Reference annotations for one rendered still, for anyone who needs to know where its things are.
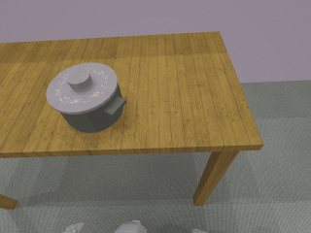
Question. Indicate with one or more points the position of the lid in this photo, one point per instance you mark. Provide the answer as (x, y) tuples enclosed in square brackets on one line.
[(69, 101)]

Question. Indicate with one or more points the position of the pot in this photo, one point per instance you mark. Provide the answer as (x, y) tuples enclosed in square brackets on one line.
[(100, 118)]

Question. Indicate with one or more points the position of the knob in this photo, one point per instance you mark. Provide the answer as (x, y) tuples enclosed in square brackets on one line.
[(79, 79)]

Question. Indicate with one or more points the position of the table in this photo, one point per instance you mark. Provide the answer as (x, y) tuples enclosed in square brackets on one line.
[(181, 91)]

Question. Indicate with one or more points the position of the robot left thigh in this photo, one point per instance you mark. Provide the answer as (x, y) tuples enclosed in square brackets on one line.
[(131, 227)]

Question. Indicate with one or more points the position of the robot left hand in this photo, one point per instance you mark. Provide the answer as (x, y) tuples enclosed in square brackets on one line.
[(76, 228)]

